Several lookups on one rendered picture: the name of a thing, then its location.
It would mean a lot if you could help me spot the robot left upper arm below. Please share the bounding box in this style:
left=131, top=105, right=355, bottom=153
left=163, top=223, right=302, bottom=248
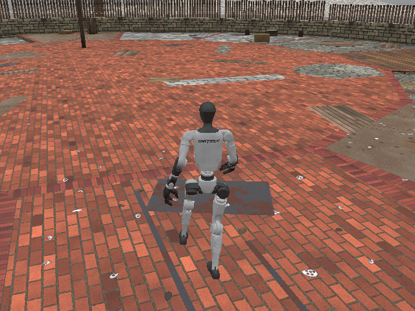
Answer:
left=177, top=130, right=195, bottom=168

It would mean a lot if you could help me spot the robot right forearm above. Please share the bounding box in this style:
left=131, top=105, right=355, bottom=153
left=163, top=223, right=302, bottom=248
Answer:
left=228, top=154, right=238, bottom=168

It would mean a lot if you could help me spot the right robot foot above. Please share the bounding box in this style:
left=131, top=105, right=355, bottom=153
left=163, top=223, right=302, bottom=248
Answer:
left=207, top=261, right=220, bottom=279

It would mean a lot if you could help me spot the robot left forearm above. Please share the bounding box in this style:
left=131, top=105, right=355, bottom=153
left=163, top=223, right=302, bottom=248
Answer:
left=166, top=157, right=182, bottom=189

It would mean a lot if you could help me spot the left robot shin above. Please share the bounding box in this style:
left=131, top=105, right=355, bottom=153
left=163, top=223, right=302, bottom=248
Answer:
left=182, top=200, right=191, bottom=237

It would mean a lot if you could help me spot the robot right hand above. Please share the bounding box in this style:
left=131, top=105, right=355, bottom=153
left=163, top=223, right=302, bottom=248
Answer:
left=219, top=162, right=235, bottom=174

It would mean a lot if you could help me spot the robot right upper arm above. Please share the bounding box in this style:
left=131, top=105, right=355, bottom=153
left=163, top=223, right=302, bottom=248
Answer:
left=221, top=130, right=237, bottom=163

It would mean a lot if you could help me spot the robot left hand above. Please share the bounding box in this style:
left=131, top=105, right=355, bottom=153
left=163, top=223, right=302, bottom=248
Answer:
left=163, top=187, right=178, bottom=206

